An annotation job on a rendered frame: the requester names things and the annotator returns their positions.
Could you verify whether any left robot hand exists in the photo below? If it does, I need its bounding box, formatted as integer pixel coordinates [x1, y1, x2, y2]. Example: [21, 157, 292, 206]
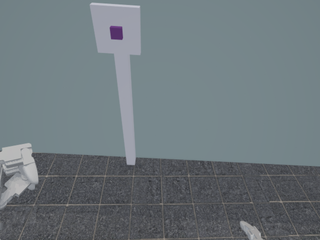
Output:
[0, 143, 39, 210]

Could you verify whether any panel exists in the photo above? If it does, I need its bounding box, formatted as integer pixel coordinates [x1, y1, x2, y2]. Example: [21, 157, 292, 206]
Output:
[90, 2, 141, 165]

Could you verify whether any right robot hand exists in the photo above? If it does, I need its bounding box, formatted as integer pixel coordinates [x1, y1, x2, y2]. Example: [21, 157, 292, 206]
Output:
[240, 221, 265, 240]

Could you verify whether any button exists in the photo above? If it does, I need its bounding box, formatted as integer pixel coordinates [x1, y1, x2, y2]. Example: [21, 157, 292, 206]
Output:
[110, 26, 123, 40]

